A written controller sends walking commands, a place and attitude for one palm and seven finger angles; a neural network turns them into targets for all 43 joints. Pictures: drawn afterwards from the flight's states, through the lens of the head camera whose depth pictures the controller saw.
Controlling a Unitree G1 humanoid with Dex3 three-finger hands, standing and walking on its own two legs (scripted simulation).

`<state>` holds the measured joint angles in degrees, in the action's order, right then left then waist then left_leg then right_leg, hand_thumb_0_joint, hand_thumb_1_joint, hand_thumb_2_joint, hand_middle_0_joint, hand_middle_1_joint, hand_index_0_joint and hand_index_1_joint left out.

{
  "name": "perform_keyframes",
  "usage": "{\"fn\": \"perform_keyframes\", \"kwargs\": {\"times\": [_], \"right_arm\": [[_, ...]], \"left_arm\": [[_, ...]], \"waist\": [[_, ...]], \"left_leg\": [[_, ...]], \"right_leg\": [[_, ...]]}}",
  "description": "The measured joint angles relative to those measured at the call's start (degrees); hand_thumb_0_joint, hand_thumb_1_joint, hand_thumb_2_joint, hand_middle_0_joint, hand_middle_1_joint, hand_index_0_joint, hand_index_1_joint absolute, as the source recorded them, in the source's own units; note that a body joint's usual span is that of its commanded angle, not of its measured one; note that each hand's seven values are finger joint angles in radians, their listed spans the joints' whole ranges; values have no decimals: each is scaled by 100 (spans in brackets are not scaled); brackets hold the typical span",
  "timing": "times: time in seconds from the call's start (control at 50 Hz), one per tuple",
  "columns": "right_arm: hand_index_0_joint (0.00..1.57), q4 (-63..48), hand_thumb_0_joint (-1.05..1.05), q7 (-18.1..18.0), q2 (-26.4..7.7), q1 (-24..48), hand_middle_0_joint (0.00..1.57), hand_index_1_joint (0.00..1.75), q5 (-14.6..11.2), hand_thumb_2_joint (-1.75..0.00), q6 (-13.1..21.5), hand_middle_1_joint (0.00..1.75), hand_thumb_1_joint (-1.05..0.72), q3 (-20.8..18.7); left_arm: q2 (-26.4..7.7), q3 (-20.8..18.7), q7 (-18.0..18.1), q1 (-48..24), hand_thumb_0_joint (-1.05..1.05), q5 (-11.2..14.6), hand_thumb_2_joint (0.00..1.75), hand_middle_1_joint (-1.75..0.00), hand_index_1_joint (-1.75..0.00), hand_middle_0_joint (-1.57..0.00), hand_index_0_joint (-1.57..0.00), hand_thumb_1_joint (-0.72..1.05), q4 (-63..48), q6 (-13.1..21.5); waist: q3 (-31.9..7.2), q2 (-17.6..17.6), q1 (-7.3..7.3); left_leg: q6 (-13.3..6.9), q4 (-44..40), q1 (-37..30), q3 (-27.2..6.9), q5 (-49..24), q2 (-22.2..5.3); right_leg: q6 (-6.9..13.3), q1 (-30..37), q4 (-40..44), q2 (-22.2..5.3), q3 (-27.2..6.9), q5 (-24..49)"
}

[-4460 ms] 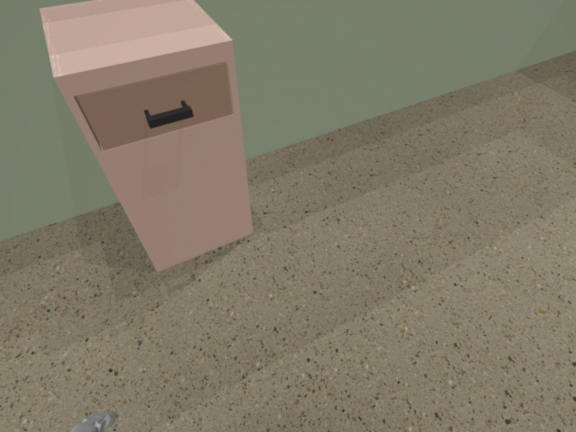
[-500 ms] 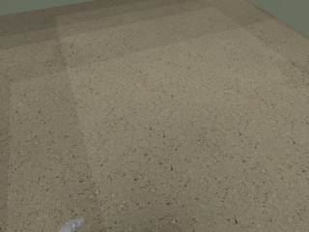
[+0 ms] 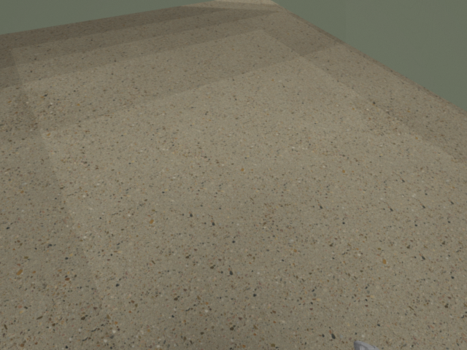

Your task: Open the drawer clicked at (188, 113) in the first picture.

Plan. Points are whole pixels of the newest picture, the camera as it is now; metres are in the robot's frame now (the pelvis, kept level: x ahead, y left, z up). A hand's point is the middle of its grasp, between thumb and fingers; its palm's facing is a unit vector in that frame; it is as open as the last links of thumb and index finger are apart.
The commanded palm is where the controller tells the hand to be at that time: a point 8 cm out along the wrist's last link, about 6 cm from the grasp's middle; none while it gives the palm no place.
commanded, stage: walk to a spot facing it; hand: left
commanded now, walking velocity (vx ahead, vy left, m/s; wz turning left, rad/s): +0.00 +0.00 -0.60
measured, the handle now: out of the picture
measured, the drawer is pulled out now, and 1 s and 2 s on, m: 0.00 0.00 0.00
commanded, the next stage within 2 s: turn to face it in 0.48 s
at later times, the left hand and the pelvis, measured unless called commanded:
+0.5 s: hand (184, 292) +0.26 +0.12 -0.17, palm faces -0.35 -0.91 -0.24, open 7.4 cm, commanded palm none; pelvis +0.08 -0.03 -0.01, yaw -20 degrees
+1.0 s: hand (197, 293) +0.26 +0.09 -0.17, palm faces -0.22 -0.96 -0.18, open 7.3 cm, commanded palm none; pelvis +0.13 -0.05 +0.00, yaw -15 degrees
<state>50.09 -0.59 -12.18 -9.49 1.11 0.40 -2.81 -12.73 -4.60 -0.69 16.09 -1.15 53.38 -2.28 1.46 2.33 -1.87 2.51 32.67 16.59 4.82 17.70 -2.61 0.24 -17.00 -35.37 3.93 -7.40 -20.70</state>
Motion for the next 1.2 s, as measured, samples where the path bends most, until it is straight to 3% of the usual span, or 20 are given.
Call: {"fn": "perform_keyframes", "kwargs": {"times": [0.06,0.12,0.2,0.28,0.36,0.44,0.48,0.5,0.52,0.58,0.64,0.72,0.82,0.98,1.0,1.02,1.08,1.14,1.2], "right_arm": [[20,-12,1,-15,81,-108,20,30,40,-90,13,30,-91,96],[20,50,1,-71,157,-303,20,30,44,-90,13,30,-90,146],[20,193,1,-121,257,-543,20,30,16,-90,53,30,-90,173],[20,363,1,-124,348,-754,20,30,9,-90,42,30,-90,149],[20,527,1,-107,379,-913,20,30,29,-90,3,30,-90,80],[20,653,1,-69,308,-1012,20,30,48,-90,-40,30,-90,-20],[20,697,1,-35,252,-1106,20,30,19,-90,-59,30,-90,-71],[20,720,1,-10,225,-1137,20,30,-18,-90,-91,30,-90,-89],[20,743,1,3,191,-1091,20,30,-43,-90,-159,30,-90,-100],[20,702,1,-45,119,-851,20,30,-79,-90,-323,30,-91,-105],[20,575,1,-59,59,-521,20,30,-29,-90,-335,30,-91,-103],[20,419,1,-71,10,-229,19,30,-3,-90,-247,30,-91,-70],[20,551,1,-39,65,-300,19,30,-35,-90,-243,30,-91,-15],[20,718,1,59,311,-379,19,30,-31,-90,-351,30,-91,14],[20,681,1,69,317,-387,19,30,-26,-90,-326,30,-91,16],[20,659,1,75,339,-378,20,30,-15,-90,-289,30,-91,11],[20,537,1,72,338,-352,20,30,7,-90,-188,30,-91,22],[20,465,1,10,284,-376,20,30,22,-90,-150,30,-91,18],[20,461,1,-1,234,-406,20,30,19,-90,-152,30,-91,19]], "left_arm": [[-82,-86,-46,105,1,-43,90,-30,-30,-21,-20,90,145,-137],[-145,-152,-129,138,1,-91,90,-30,-30,-20,-20,90,200,-178],[-184,-194,-113,44,1,-74,90,-30,-30,-20,-19,91,153,-169],[-152,-197,-93,-143,1,-63,90,-30,-30,-20,-19,91,121,-213],[-51,-156,-98,-410,1,-64,90,-30,-30,-20,-19,91,94,-245],[67,-89,-101,-722,1,-72,90,-30,-30,-20,-19,91,4,-175],[86,-43,-99,-841,1,-78,90,-30,-30,-20,-19,91,-94,-55],[83,-26,-85,-903,1,-88,90,-30,-30,-20,-19,91,-133,54],[89,-9,-56,-974,1,-70,90,-30,-30,-20,-19,91,-163,154],[103,32,64,-1036,0,30,90,-30,-30,-20,-20,91,-225,252],[125,80,149,-937,0,47,90,-30,-30,-20,-20,91,-188,225],[233,192,187,-814,0,-2,90,-30,-30,-20,-20,90,-27,233],[445,316,167,-718,0,-21,90,-30,-30,-21,-20,90,90,272],[383,221,237,-596,0,-46,90,-30,-30,-21,-20,91,78,246],[341,200,242,-557,0,-32,90,-30,-30,-21,-20,91,93,229],[277,169,242,-524,0,-8,90,-30,-30,-21,-20,91,119,201],[147,91,268,-421,0,17,90,-30,-30,-21,-20,91,186,30],[75,23,237,-389,0,-8,90,-30,-30,-21,-20,91,262,-91],[-7,-32,193,-414,1,-10,90,-30,-30,-20,-20,91,228,-100]], "waist": [[-10,83,-17],[-9,57,26],[113,27,60],[236,-11,125],[349,-77,239],[468,-228,394],[483,-322,434],[495,-366,431],[539,-409,425],[597,-393,415],[486,-384,395],[270,-450,485],[34,-508,482],[123,-201,288],[150,-157,290],[184,-49,299],[291,62,246],[333,-73,272],[337,-179,262]], "left_leg": [[-362,41,-205,305,98,-113],[-391,-374,-558,517,41,-219],[-374,-709,-862,773,-4,-296],[-339,-732,-1033,1055,139,-367],[-248,-615,-1168,1383,360,-433],[-83,-269,-1246,1717,705,-576],[30,208,-1175,1821,954,-739],[72,757,-985,1760,1027,-880],[138,1575,-651,1437,1236,-922],[178,3460,269,425,1380,-633],[196,3841,882,-51,872,-550],[185,3414,1336,-415,313,-473],[154,2248,1063,-446,140,-351],[57,1017,292,49,433,-71],[22,659,129,97,179,-38],[-206,470,61,139,113,66],[-581,444,113,150,105,223],[-616,111,64,19,-119,251],[-622,-268,16,-154,-402,283]], "right_leg": [[-72,-593,-1594,-60,356,-622],[-183,-1043,-2654,-256,679,-225],[-312,-1374,-3167,-468,764,144],[-385,-1430,-2968,-618,868,246],[-379,-1275,-2243,-715,1102,201],[-228,-909,-1132,-635,1348,-7],[-100,-560,-348,-500,1461,293],[57,-461,-166,-439,1471,643],[225,-503,-324,-383,1451,564],[483,-315,-348,-307,1303,219],[456,-12,128,-209,1117,403],[500,283,618,-161,1052,596],[489,591,770,-147,1285,492],[377,565,293,-355,1884,56],[335,501,131,-417,1959,-39],[282,395,-111,-546,1998,-154],[-78,-226,-1557,-642,1591,-898],[-236,-747,-2617,-648,1195,-790],[-343,-986,-2826,-744,897,-411]]}}
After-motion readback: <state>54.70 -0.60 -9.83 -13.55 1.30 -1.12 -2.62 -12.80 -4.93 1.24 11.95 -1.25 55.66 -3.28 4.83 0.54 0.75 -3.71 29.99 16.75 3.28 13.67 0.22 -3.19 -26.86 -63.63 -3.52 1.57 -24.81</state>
